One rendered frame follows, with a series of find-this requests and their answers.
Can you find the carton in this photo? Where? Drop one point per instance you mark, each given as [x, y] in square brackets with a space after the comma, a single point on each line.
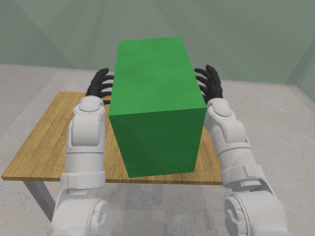
[157, 110]

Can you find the left robot forearm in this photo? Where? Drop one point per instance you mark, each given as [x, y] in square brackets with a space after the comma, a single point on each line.
[85, 148]

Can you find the robot left hand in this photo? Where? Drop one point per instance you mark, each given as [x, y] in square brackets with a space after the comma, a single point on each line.
[96, 86]

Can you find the table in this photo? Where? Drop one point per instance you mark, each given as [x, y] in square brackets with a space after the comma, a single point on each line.
[42, 157]

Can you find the robot left upper arm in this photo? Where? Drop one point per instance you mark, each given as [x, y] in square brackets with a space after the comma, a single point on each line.
[82, 217]

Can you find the right robot forearm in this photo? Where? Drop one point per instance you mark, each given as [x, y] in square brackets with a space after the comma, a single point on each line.
[239, 169]

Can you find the robot right upper arm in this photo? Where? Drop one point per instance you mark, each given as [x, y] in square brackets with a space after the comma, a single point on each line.
[256, 213]

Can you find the robot right hand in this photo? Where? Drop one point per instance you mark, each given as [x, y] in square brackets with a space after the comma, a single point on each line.
[212, 83]

